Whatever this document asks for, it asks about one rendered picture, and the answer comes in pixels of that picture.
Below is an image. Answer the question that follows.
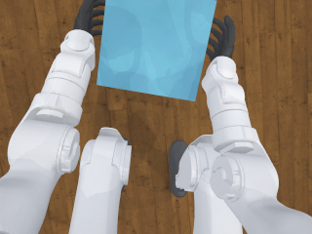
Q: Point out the left robot forearm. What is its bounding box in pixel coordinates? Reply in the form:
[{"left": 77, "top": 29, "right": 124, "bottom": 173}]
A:
[{"left": 7, "top": 29, "right": 96, "bottom": 165}]

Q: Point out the carton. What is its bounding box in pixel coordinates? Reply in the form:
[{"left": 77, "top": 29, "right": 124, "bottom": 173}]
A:
[{"left": 97, "top": 0, "right": 217, "bottom": 101}]

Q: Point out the robot left shin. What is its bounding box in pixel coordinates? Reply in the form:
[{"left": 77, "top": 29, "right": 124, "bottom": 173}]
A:
[{"left": 79, "top": 127, "right": 124, "bottom": 173}]

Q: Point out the robot left hand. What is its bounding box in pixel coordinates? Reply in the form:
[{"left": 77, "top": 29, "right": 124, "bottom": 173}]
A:
[{"left": 73, "top": 0, "right": 106, "bottom": 37}]

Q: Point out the left robot upper arm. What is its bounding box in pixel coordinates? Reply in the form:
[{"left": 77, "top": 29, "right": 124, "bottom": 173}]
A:
[{"left": 0, "top": 119, "right": 81, "bottom": 234}]

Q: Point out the robot right hand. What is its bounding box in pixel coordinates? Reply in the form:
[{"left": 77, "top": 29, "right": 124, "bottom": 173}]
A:
[{"left": 206, "top": 15, "right": 236, "bottom": 62}]

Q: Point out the right robot forearm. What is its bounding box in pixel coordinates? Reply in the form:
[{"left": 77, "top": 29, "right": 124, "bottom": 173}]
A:
[{"left": 201, "top": 56, "right": 279, "bottom": 182}]

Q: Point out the right robot upper arm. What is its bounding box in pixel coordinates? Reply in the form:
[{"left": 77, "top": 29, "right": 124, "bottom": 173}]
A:
[{"left": 209, "top": 152, "right": 312, "bottom": 234}]

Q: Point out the robot right foot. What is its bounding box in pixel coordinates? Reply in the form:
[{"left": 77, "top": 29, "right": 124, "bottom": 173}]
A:
[{"left": 169, "top": 140, "right": 188, "bottom": 198}]

